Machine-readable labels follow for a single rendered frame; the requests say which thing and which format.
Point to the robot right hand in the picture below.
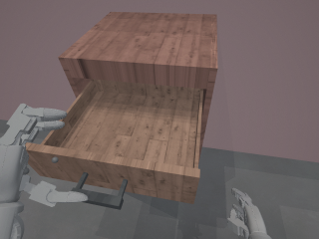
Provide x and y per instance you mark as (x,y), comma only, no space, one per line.
(250,219)

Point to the robot left hand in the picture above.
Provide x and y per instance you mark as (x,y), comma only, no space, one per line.
(24,126)

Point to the cabinet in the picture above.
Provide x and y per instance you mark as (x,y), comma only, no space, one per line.
(165,49)

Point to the left robot forearm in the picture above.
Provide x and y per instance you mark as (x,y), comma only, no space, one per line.
(11,224)

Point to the drawer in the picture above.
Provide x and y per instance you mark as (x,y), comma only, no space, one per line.
(144,133)

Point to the handle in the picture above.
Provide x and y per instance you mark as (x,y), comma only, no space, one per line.
(99,198)

